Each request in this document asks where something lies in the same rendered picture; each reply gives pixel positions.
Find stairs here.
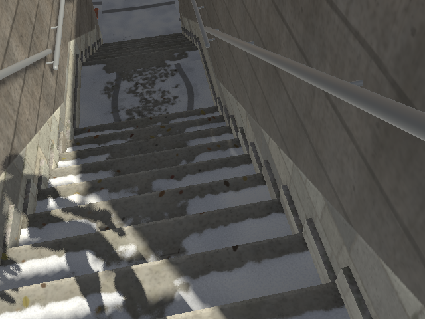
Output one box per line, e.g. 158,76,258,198
86,33,195,62
0,106,350,319

